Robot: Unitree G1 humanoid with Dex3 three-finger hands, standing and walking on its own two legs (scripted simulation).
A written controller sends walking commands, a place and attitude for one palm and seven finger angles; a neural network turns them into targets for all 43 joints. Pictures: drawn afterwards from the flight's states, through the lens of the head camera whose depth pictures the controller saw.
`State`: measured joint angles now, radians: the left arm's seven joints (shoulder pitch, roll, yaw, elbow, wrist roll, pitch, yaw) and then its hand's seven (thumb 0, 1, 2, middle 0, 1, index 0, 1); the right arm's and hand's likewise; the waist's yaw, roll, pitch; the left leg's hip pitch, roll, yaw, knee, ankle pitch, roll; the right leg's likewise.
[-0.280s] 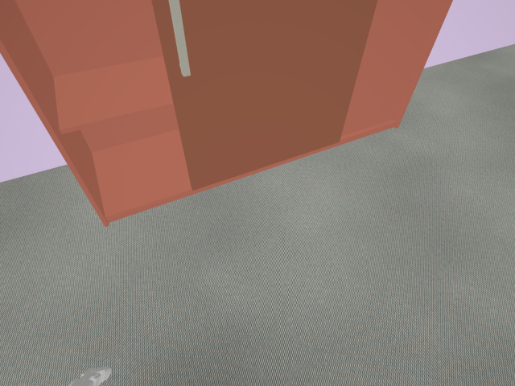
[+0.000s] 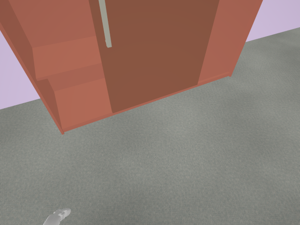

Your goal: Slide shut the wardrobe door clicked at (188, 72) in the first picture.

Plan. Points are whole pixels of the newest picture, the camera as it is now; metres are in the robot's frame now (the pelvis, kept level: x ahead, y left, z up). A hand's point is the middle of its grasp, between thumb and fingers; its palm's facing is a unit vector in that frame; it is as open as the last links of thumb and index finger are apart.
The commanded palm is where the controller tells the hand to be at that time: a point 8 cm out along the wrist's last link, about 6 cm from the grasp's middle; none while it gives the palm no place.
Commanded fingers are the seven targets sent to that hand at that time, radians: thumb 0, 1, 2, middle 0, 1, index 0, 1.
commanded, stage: stand and wait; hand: right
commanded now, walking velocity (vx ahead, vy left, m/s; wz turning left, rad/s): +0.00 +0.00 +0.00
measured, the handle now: (103, 17) +1.11 +0.32 +0.09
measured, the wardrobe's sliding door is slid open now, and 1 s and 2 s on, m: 0.43 0.43 0.43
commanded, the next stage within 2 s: look at it before walking up in 0.54 s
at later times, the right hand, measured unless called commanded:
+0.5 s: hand out of the picture +0.06 -0.24 -0.15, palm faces -0.02 +0.94 -0.34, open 7.3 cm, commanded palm none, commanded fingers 0.00 -0.90 -0.90 0.20 0.30 0.20 0.30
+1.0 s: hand out of the picture +0.05 -0.23 -0.15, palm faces -0.02 +0.95 -0.32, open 7.3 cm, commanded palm none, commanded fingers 0.00 -0.90 -0.90 0.20 0.30 0.20 0.30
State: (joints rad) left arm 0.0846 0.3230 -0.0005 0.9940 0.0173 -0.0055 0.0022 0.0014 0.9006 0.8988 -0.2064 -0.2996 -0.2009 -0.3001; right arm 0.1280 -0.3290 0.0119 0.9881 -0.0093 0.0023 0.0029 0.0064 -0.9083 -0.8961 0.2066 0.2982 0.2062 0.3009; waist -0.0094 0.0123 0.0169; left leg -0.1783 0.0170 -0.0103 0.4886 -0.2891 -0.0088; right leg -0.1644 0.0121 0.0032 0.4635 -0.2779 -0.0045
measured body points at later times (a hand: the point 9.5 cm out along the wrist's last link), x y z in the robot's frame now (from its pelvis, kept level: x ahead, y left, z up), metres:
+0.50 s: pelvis -0.02 +0.01 +0.00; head -0.02 +0.01 +0.45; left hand +0.06 +0.31 -0.13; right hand +0.06 -0.29 -0.12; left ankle -0.02 +0.12 -0.74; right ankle -0.02 -0.12 -0.74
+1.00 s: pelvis -0.02 +0.01 +0.01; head -0.02 +0.01 +0.46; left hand +0.05 +0.31 -0.13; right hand +0.05 -0.28 -0.13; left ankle -0.02 +0.12 -0.74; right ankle -0.02 -0.12 -0.74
